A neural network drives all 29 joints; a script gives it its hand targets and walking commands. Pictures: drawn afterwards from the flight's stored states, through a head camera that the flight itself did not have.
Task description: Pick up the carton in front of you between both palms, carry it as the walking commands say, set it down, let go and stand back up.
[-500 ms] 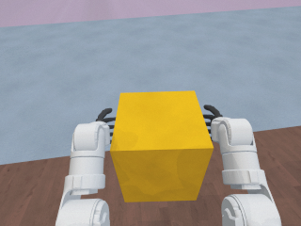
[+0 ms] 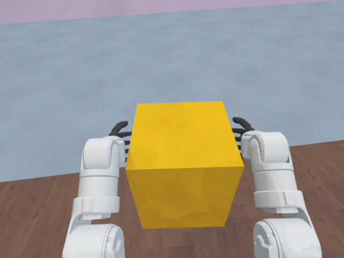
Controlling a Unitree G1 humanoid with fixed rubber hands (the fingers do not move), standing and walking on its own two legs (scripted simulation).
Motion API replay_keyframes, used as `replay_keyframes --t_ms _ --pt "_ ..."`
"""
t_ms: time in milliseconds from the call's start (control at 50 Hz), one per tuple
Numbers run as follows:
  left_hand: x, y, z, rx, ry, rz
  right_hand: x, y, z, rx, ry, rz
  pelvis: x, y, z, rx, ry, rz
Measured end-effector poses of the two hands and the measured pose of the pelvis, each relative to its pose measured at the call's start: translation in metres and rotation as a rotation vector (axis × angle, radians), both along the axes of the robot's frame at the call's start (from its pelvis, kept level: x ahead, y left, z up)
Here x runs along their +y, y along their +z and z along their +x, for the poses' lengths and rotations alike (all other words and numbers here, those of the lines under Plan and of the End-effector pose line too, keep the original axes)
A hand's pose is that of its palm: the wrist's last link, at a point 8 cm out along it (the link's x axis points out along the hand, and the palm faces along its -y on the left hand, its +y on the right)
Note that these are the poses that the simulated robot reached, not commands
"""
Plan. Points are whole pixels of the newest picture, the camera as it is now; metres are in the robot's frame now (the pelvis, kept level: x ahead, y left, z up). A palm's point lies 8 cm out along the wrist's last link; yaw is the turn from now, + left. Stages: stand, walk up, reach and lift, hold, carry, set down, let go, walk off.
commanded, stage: carry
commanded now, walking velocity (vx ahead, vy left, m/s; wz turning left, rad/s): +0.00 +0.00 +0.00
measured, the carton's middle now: (181, 166) +0.34 +0.00 +0.05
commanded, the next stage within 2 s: none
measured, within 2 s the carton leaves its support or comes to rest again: neither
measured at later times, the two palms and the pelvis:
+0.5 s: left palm (114, 146) +0.34 +0.15 +0.13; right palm (246, 142) +0.34 -0.15 +0.13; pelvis +0.01 +0.00 +0.00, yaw +0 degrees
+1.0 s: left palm (132, 118) +0.48 +0.13 +0.10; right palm (236, 110) +0.50 -0.16 +0.10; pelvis +0.14 -0.02 -0.01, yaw -1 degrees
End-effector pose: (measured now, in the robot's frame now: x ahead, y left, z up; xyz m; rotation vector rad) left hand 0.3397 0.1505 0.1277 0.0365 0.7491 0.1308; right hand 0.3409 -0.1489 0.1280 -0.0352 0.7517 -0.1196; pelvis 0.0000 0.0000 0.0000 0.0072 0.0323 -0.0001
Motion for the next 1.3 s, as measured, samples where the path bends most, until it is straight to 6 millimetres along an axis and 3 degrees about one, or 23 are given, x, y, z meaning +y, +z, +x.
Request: replay_keyframes --t_ms 520,680,820,900,960,1060,1120,1200,1300 --pt "0.003 0.002 0.004 -0.005 0.001 -0.004 0.003 0.003 0.004 -0.005 -0.003 0.001 0.003 0.000 0.008 0.003 0.000 -0.002" --pt "-0.009 0.003 0.038 0.004 -0.019 0.004 -0.008 -0.001 0.030 0.004 -0.012 -0.003 -0.003 0.000 0.037 0.031 -0.010 -0.023" --pt "-0.032 -0.010 0.083 -0.006 -0.024 0.009 -0.032 -0.014 0.075 -0.006 -0.019 0.004 -0.020 -0.014 0.076 0.049 -0.009 -0.019" --pt "-0.030 -0.029 0.101 0.033 -0.005 0.008 -0.030 -0.025 0.106 0.033 -0.006 0.011 -0.024 -0.012 0.101 0.052 -0.013 0.001" --pt "-0.023 -0.032 0.122 0.032 0.013 0.006 -0.023 -0.028 0.133 0.032 0.011 0.015 -0.023 -0.010 0.123 0.050 -0.016 0.002" --pt "-0.003 -0.029 0.176 -0.016 0.046 -0.003 -0.003 -0.027 0.192 -0.015 0.020 0.034 -0.012 -0.015 0.171 0.059 -0.016 -0.009" --pt "0.013 -0.036 0.214 -0.036 0.061 -0.012 0.013 -0.035 0.232 -0.034 0.022 0.039 -0.002 -0.028 0.210 0.058 -0.016 -0.021" --pt "0.031 -0.065 0.271 -0.059 0.040 -0.025 0.031 -0.059 0.282 -0.058 0.011 0.008 0.013 -0.063 0.263 0.041 -0.024 -0.033" --pt "0.030 -0.106 0.314 0.063 -0.001 -0.038 0.030 -0.101 0.308 0.063 -0.027 -0.011 0.024 -0.062 0.305 0.036 -0.014 -0.033"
